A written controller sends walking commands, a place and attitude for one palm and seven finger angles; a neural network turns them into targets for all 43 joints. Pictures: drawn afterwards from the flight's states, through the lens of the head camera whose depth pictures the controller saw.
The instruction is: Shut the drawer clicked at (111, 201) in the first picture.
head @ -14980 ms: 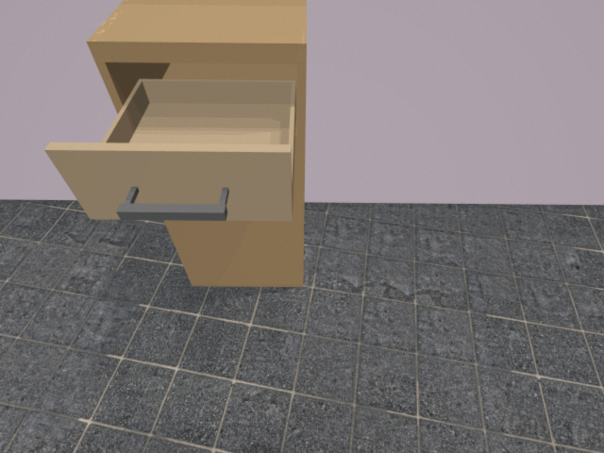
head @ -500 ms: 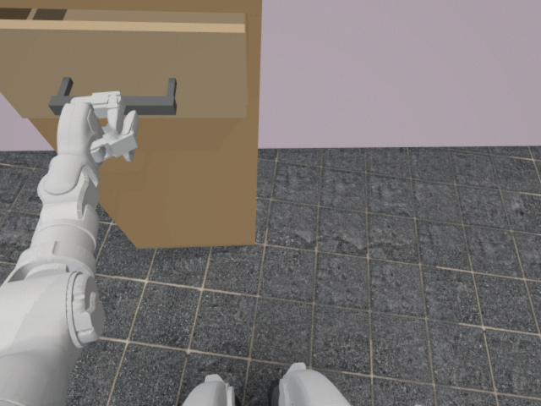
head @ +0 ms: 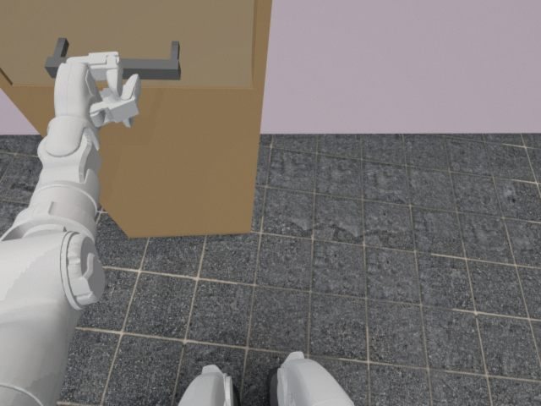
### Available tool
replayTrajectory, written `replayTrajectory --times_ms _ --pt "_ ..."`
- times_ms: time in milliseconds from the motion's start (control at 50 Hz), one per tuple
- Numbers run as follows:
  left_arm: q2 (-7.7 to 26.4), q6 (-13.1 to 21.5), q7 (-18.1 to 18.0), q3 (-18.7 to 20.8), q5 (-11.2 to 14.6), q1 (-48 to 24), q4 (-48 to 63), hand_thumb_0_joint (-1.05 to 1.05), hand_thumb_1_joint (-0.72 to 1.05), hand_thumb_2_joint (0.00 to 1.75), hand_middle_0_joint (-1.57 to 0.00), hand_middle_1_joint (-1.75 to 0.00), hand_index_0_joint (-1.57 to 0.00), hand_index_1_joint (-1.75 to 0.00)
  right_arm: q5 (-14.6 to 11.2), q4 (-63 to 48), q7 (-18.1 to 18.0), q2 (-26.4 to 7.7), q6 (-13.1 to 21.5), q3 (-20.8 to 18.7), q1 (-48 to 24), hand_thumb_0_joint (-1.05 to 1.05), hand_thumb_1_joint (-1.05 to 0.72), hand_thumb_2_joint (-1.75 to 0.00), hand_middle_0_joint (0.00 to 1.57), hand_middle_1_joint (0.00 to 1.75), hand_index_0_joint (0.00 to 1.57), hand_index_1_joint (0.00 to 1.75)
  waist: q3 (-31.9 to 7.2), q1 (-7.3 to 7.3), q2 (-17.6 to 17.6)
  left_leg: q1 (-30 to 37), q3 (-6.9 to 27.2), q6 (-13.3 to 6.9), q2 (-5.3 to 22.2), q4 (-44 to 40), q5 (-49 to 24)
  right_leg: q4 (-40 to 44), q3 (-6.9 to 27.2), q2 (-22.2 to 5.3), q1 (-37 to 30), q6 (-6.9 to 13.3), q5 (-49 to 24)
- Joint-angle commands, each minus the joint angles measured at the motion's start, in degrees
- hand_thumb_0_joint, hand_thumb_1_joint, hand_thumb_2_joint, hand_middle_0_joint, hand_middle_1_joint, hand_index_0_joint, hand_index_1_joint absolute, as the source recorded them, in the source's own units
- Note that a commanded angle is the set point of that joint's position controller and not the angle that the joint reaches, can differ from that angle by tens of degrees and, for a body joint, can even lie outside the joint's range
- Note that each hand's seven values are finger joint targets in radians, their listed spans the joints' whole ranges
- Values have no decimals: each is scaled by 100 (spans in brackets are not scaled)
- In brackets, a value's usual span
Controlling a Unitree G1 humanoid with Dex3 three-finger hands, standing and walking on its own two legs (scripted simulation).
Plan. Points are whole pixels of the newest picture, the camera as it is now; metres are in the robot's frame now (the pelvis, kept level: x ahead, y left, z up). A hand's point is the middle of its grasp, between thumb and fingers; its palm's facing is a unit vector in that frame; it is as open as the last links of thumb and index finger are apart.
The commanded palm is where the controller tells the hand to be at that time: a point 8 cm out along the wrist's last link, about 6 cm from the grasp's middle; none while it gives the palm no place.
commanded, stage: push the drawer shut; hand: left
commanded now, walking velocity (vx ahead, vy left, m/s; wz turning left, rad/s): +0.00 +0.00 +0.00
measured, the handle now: (118, 58) +0.61 +0.16 +0.10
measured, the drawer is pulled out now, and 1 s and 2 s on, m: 0.00 0.00 0.00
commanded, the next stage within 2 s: pull the fist back off the drawer in 0.14 s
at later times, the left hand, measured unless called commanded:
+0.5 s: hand (124, 94) +0.54 +0.15 +0.09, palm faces -0.05 -1.00 -0.03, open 3.3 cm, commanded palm +0.54 +0.18 +0.10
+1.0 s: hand (121, 104) +0.52 +0.15 +0.09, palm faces +0.01 -1.00 -0.03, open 3.2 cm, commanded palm +0.49 +0.19 +0.10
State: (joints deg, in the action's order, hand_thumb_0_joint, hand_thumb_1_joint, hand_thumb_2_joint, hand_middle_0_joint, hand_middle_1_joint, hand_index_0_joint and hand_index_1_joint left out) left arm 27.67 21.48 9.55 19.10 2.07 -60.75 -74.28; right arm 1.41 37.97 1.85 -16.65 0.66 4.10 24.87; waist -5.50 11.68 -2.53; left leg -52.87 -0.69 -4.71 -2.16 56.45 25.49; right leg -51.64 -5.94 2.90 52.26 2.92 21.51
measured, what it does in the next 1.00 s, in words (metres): stands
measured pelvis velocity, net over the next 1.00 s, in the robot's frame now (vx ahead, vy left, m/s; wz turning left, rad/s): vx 0.02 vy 0.00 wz -0.04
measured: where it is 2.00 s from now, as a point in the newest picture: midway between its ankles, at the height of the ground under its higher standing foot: outside the picture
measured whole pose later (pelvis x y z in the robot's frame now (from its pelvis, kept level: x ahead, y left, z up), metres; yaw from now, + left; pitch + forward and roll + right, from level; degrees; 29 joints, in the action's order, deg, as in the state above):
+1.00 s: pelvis +0.02 +0.00 +0.01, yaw -2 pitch +19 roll -2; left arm 23.0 21.9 8.1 20.3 4.6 -46.5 -63.0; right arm 0.0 33.9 2.9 -15.3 -3.3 3.2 23.5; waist -6.8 8.9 -1.9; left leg -43.8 -3.1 -4.7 -1.5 51.7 26.5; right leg -48.5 -2.9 4.0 44.8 2.9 22.3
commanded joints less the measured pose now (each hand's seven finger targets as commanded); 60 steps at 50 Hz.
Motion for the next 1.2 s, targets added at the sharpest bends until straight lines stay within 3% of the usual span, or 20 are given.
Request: replayTrajectory --times_ms 0,80,200,240,300,320,400,480,520,580,680,700,720,780,820,880,960,1020,1120,1180 --pt "1220 384 -344 16 94 -4011 1544 0 90 90 -140 -160 -140 -160 33 -108 -109 -1131 107 -405 1105 0 -90 -90 20 30 20 30 -2682 557 -873 2447 936 288 403 -676 -1563 586 492 -45 -300 -125 -650" --pt "858 330 -387 -324 118 -4187 1354 0 90 90 -140 -160 -140 -160 37 11 -118 -1168 168 -387 1090 0 -90 -90 20 30 20 30 -2410 697 -927 2613 1200 363 495 -782 -1185 581 415 -62 168 -146 -390" --pt "863 236 -480 -361 191 -4335 1302 0 90 90 -140 -160 -140 -160 21 38 -198 -1226 317 -328 1079 0 -90 -90 20 30 20 30 -2375 809 -769 2364 1140 269 470 -889 -706 644 424 -83 108 -165 -189" --pt "1125 238 -484 -171 200 -4356 1302 0 90 90 -140 -160 -140 -160 29 64 -216 -1251 358 -322 1112 0 -90 -90 20 30 20 30 -2466 750 -851 2376 1141 298 459 -881 -776 633 422 -77 30 -155 -215" --pt "954 252 -460 -278 195 -4335 1304 0 90 90 -140 -160 -140 -160 36 29 -194 -1217 362 -322 1130 0 -90 -90 20 30 20 30 -2570 752 -875 2496 1187 328 460 -848 -1011 591 397 -77 21 -143 -342" --pt "1098 263 -464 -124 203 -4341 1326 0 90 90 -140 -160 -140 -160 52 48 -181 -1238 361 -332 1144 0 -90 -90 20 30 20 30 -2651 720 -858 2522 1184 338 460 -809 -1059 592 396 -67 2 -147 -357" --pt "1208 236 -439 -21 153 -4056 1021 0 90 90 -140 -160 -140 -160 49 -38 -142 -1238 302 -324 1143 0 -90 -90 20 30 20 30 -2358 676 -634 2181 1157 303 436 -837 -801 616 412 -63 -69 -132 -240" --pt "1149 309 -408 6 124 -3945 1208 0 90 90 -140 -160 -140 -160 81 -126 -69 -1217 226 -373 1117 0 -90 -90 20 30 20 30 -2548 551 -945 2461 1236 392 442 -802 -1016 557 409 -64 7 -95 -352" --pt "1156 351 -401 64 121 -3798 1315 0 90 90 -140 -160 -140 -160 88 -164 -39 -1210 168 -403 1134 0 -90 -90 20 30 20 30 -2658 507 -839 2606 1276 422 467 -787 -1246 532 388 -48 -31 -93 -461" --pt "851 398 -358 -77 150 -3324 1486 0 90 90 -140 -160 -140 -160 78 -258 20 -1166 84 -445 1044 0 -90 -90 20 30 20 30 -2706 356 -952 2865 1303 480 503 -839 -1405 532 373 -42 -30 -77 -533" --pt "861 444 -385 62 217 -2608 1839 0 90 90 -140 -160 -140 -160 41 -387 66 -1097 -61 -472 982 0 -90 -90 20 30 20 30 -2890 132 -604 2802 996 416 420 -825 -1926 613 424 1 -714 -77 -907" --pt "1026 469 -398 218 207 -2380 1898 0 90 90 -140 -160 -140 -160 33 -407 62 -1091 -89 -481 981 0 -90 -90 20 30 20 30 -2918 25 -613 2795 935 419 406 -824 -2139 584 424 1 -853 -55 -1068" --pt "872 485 -384 114 220 -2261 2053 0 90 90 -140 -160 -140 -160 17 -471 79 -1034 -112 -470 913 0 -90 -90 20 30 20 30 -2928 -10 -707 2802 845 418 384 -836 -2202 604 443 1 -966 -65 -1159" --pt "1066 493 -384 340 225 -1562 2155 0 90 90 -140 -160 -140 -160 -29 -582 72 -981 -203 -485 824 0 -90 -90 20 30 20 30 -2726 -215 -292 2431 627 349 334 -890 -2241 642 510 9 -1525 -55 -1453" --pt "924 500 -357 281 234 -1159 2235 0 90 90 -140 -160 -140 -160 -61 -673 70 -919 -246 -480 765 0 -90 -90 20 30 20 30 -2661 -300 -247 2369 516 309 309 -908 -2425 644 566 1 -1764 -52 -1760" --pt "929 444 -289 283 260 -1014 2278 0 90 90 -140 -160 -140 -160 -106 -704 44 -884 -316 -489 713 0 -90 -90 20 30 20 30 -2381 -270 26 2039 363 239 280 -939 -2352 710 657 -18 -2082 -83 -2022" --pt "853 418 -77 218 389 -1005 2487 0 90 90 -140 -160 -140 -160 -169 -705 -23 -851 -337 -511 647 0 -90 -90 20 30 20 30 -2405 -258 -12 2127 283 223 267 -925 -2549 722 736 -43 -2292 -102 -2401" --pt "416 447 96 -143 491 -1035 2760 0 90 90 -140 -160 -140 -160 -197 -666 -42 -807 -305 -527 583 0 -90 -90 20 30 20 30 -2634 -232 -485 2776 400 305 322 -865 -3108 672 667 -49 -1959 -88 -2486" --pt "638 221 234 169 839 549 3939 0 90 90 -140 -160 -140 -160 -289 -962 -44 -802 -223 -571 360 0 -90 -90 20 30 20 30 -3321 -690 -313 3276 372 350 316 -1090 -3958 802 683 -83 -2963 -106 -3317" --pt "485 -71 268 113 960 1330 4566 0 90 90 -140 -160 -140 -160 -373 -1119 -62 -722 -143 -567 84 0 -90 -90 20 30 20 30 -2855 -799 48 2910 187 234 271 -1292 -3608 999 752 -166 -3511 -175 -3788"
